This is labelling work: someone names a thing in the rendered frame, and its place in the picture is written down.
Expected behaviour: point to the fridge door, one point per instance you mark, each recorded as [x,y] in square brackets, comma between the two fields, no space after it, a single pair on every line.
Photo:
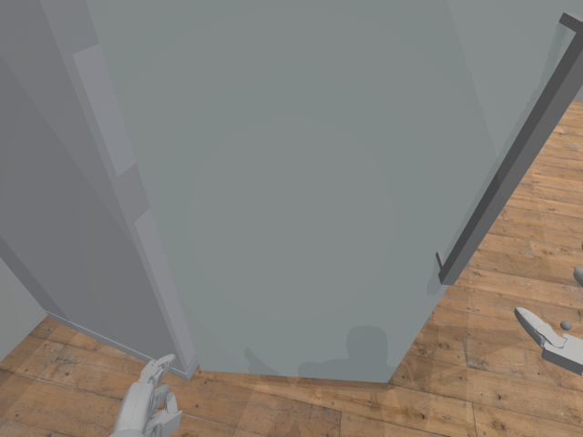
[304,160]

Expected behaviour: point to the robot left hand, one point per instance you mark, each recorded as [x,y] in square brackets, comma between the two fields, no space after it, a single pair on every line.
[138,408]

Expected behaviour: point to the robot right hand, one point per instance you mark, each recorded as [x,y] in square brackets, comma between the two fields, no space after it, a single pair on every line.
[565,351]

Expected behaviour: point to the handle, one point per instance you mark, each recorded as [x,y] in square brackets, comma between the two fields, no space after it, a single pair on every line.
[555,99]

